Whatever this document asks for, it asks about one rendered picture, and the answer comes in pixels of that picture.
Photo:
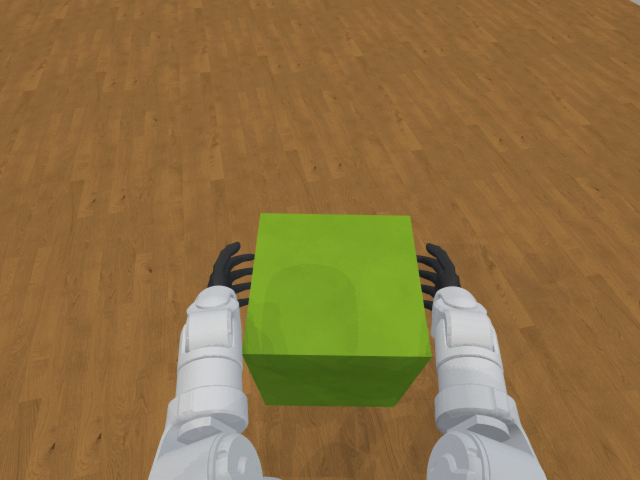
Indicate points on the left robot upper arm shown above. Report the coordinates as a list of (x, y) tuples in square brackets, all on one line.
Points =
[(224, 456)]

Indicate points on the right robot forearm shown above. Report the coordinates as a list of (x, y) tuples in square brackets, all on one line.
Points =
[(472, 392)]

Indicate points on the left robot forearm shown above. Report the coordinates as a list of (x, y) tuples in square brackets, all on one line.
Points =
[(209, 398)]

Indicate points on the right robot upper arm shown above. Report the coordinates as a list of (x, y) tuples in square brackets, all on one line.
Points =
[(465, 455)]

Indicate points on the right robot hand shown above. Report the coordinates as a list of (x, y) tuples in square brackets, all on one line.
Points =
[(445, 275)]

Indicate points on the carton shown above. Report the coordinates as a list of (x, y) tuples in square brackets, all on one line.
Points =
[(336, 314)]

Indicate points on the left robot hand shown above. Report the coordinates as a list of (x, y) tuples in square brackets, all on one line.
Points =
[(221, 275)]

